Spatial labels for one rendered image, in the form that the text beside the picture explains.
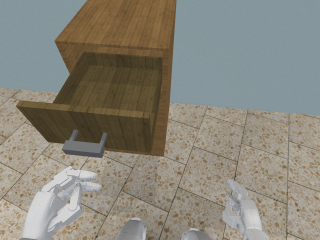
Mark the left robot hand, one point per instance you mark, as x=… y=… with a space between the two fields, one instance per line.
x=40 y=222

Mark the drawer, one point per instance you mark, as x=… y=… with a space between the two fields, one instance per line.
x=117 y=94

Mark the robot thigh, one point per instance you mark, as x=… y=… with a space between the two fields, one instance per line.
x=132 y=230
x=195 y=235

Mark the cabinet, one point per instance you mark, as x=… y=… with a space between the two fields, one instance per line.
x=127 y=27

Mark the left robot thigh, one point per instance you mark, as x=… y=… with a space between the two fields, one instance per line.
x=132 y=230

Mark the handle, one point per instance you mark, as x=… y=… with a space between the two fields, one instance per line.
x=87 y=149

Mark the robot right forearm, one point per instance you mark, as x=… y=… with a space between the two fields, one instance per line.
x=254 y=234

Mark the right robot thigh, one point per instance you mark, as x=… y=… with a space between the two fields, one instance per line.
x=195 y=235

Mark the right robot hand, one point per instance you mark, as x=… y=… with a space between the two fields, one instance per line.
x=245 y=214

